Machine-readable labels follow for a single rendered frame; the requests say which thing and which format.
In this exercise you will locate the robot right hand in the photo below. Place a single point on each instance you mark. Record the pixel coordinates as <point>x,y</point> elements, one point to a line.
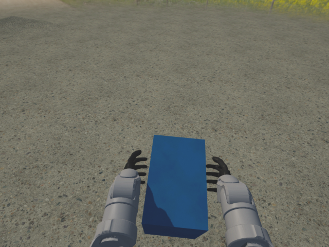
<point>222,168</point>

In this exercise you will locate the carton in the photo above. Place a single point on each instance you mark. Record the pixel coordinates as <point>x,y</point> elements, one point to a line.
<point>176,196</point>

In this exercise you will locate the robot right forearm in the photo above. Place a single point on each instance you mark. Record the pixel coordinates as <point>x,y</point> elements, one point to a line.
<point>241,217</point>

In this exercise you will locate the robot left forearm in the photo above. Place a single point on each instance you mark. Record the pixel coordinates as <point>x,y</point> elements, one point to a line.
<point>118,227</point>

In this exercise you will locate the robot left hand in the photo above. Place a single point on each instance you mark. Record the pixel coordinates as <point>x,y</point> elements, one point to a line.
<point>133,160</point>

